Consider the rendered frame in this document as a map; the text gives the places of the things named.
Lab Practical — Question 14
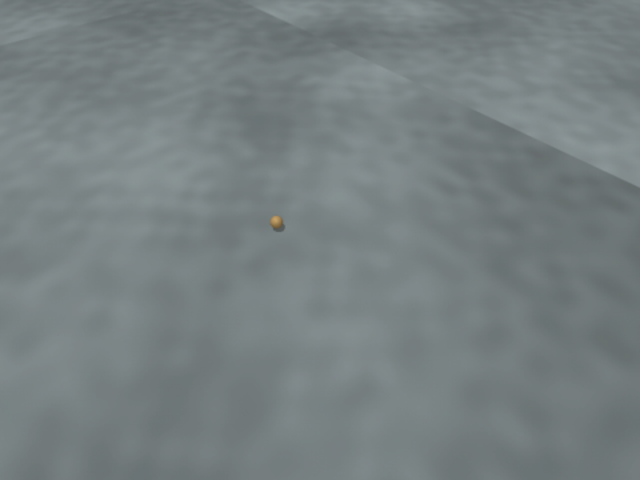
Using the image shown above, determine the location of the ball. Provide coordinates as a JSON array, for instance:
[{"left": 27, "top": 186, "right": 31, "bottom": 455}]
[{"left": 270, "top": 216, "right": 283, "bottom": 229}]

